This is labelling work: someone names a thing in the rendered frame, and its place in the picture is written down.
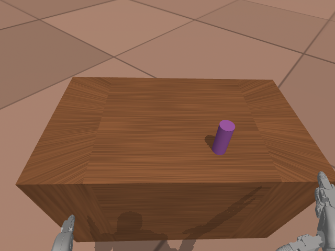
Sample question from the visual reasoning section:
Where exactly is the right robot hand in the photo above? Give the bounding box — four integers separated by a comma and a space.
276, 172, 335, 251

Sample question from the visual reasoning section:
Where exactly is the can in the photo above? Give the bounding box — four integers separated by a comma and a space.
212, 120, 235, 155

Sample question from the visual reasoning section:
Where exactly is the left robot hand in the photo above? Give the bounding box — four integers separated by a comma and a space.
51, 215, 75, 251

